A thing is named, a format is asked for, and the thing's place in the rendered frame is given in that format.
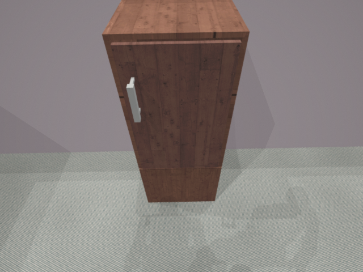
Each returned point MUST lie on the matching handle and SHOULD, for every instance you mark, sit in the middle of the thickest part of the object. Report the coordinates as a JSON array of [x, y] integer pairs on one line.
[[133, 100]]

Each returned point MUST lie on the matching cupboard door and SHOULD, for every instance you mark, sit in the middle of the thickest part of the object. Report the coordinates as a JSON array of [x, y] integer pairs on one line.
[[184, 90]]

